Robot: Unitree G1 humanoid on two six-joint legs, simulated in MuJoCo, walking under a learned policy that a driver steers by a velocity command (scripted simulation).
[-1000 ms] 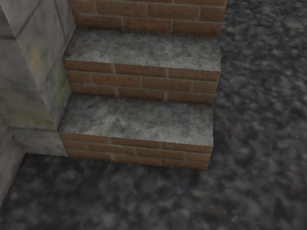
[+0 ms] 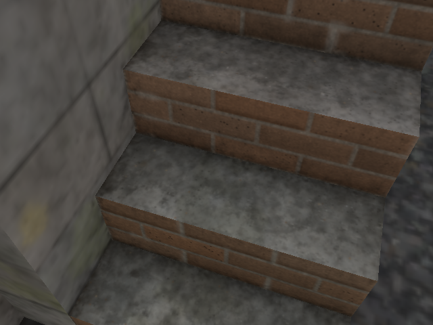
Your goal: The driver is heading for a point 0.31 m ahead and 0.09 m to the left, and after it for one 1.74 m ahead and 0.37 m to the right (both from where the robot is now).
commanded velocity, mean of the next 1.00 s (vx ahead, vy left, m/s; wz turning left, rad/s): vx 0.21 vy -0.05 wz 0.59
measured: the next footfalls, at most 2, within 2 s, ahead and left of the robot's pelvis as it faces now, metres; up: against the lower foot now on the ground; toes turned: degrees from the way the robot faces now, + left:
left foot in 0.10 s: +0.09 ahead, +0.10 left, +0.00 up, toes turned +8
right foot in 0.78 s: +0.29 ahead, -0.23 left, +0.22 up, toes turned +37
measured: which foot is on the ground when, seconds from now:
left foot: up 0.00-0.08, down 0.10-0.78, up 0.80-1.00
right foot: down 0.00-0.10, up 0.12-0.76, down 0.78-1.00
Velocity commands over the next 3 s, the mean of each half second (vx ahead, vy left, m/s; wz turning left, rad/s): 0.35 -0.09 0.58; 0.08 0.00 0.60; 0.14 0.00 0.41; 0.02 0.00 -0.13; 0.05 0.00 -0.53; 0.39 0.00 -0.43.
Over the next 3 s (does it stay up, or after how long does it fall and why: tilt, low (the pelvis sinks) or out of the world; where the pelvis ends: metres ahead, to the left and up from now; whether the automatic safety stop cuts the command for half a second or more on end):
stays up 0.02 -0.06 0.00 its command is cut before an obstacle after 0.3 s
